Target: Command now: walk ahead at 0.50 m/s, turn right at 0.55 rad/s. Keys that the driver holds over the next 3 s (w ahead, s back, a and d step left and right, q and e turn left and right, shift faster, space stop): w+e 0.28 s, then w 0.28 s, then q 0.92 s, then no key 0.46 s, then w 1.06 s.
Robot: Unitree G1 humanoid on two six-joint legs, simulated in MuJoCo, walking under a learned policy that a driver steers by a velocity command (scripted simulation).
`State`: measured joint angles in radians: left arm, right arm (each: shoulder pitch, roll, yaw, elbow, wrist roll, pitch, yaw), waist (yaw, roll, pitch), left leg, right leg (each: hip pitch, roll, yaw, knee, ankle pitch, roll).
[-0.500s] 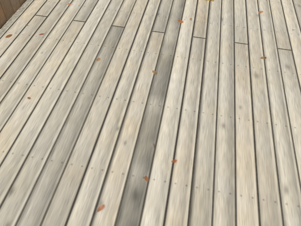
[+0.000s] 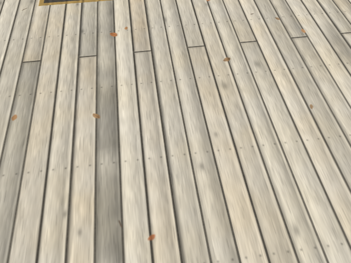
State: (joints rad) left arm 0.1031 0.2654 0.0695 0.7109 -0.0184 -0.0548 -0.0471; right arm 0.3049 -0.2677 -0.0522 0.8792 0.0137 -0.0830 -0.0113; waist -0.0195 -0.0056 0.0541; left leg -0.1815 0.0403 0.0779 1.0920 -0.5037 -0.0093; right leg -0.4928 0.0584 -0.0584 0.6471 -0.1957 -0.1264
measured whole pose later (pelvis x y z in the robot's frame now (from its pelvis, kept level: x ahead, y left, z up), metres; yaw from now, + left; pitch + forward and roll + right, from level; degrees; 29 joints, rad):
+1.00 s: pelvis +0.46 -0.04 +0.02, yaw -5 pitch +3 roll +1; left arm 0.08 0.23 0.04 0.66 0.02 -0.03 0.02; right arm 0.27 -0.32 -0.07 0.76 0.02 0.02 -0.03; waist -0.04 0.03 0.03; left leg -0.49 -0.02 -0.05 1.14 -0.53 -0.07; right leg -0.41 -0.01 -0.03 0.48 -0.13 -0.02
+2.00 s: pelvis +0.49 -0.03 +0.02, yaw +17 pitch -1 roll +0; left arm 0.16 0.23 0.02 0.76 0.01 -0.02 0.00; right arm 0.23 -0.26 -0.05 0.67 -0.02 0.03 -0.01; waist -0.01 0.01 0.02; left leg -0.27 -0.05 -0.11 0.55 -0.27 0.00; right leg -0.22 0.01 0.01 0.54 -0.30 -0.01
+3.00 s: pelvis +0.91 +0.06 +0.03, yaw +17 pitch +1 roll -2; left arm 0.37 0.27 0.04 0.86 -0.01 -0.08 -0.02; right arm 0.12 -0.28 -0.04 0.70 0.01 -0.08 0.01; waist 0.08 0.05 0.02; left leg -0.69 0.13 -0.05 0.67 0.09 -0.01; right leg -0.01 0.09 -0.03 0.20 -0.22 -0.08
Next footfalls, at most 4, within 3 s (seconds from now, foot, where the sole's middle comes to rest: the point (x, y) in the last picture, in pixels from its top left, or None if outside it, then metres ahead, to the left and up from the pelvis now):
0.42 left None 0.43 0.10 -0.75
0.86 right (226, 227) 0.56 -0.17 -0.75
1.28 left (155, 243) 0.51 0.10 -0.75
1.72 right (216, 230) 0.55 -0.13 -0.75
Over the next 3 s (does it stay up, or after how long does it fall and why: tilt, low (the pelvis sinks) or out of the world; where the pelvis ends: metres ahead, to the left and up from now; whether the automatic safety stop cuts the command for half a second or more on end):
stays up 0.91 0.06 0.03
